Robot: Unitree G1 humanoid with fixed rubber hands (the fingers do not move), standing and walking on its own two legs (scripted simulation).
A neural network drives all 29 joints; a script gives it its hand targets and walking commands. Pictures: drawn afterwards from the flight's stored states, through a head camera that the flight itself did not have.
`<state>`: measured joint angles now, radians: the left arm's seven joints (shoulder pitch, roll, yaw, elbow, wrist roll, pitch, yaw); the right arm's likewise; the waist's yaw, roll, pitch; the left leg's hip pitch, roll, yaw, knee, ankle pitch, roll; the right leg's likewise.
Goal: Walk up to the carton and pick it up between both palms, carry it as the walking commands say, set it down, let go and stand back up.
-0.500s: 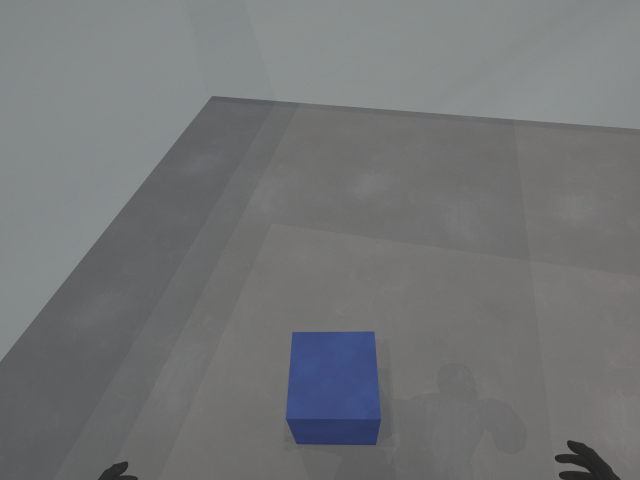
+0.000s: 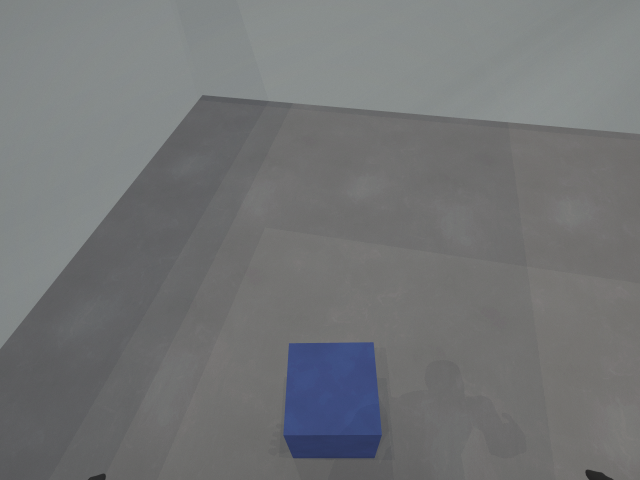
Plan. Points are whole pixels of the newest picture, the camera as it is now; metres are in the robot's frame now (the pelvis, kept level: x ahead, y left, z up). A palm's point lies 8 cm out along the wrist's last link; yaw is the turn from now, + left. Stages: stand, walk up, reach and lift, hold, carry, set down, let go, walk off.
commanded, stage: walk up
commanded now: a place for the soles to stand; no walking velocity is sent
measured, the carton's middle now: (332, 401) +0.43 +0.02 -0.65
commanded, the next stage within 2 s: stand in 1.18 s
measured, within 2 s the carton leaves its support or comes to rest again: neither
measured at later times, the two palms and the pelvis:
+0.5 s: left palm out of the picture +0.09 +0.36 -0.08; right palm out of the picture +0.13 -0.30 -0.11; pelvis +0.01 +0.02 -0.01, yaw +1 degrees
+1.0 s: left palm out of the picture +0.14 +0.33 -0.08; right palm (594, 476) +0.15 -0.30 -0.09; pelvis +0.02 +0.02 +0.01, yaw +1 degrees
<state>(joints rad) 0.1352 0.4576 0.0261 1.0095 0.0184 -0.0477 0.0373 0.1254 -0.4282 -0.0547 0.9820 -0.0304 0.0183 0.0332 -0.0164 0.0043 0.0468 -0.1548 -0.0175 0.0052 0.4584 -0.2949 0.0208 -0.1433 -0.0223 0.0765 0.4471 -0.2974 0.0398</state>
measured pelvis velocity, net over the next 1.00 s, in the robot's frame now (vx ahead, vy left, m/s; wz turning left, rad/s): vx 0.02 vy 0.02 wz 0.02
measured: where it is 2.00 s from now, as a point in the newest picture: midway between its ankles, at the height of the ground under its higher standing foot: outside the picture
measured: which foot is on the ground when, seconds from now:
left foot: down 0.00-1.00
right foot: down 0.00-1.00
